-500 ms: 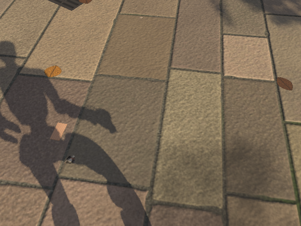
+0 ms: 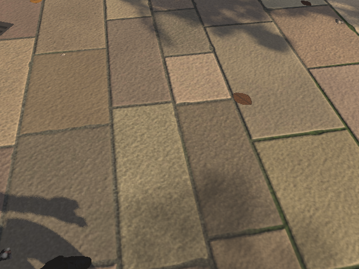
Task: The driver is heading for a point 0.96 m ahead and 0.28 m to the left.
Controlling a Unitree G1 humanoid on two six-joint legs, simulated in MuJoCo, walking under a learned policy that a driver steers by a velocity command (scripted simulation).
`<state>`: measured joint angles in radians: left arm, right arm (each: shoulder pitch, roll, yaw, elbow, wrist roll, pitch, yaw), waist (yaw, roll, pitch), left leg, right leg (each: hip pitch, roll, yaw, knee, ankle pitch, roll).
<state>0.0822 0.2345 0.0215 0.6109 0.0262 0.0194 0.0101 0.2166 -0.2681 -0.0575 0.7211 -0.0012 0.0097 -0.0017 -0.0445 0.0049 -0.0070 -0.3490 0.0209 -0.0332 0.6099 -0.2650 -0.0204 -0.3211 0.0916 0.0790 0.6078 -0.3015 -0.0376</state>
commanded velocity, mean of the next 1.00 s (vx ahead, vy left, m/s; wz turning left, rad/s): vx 0.49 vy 0.00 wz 0.49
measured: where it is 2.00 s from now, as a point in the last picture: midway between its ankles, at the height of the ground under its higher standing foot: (65, 154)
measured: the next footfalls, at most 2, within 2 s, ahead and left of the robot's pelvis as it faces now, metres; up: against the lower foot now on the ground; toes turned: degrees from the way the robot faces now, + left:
right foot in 0.28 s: +0.05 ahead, -0.11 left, +0.00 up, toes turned +20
left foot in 0.84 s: +0.21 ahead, +0.31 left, +0.00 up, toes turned +39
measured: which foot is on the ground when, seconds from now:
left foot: down 0.00-0.28, up 0.30-0.82, down 0.84-1.00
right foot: down 0.00-0.02, up 0.04-0.26, down 0.28-0.84, up 0.86-1.00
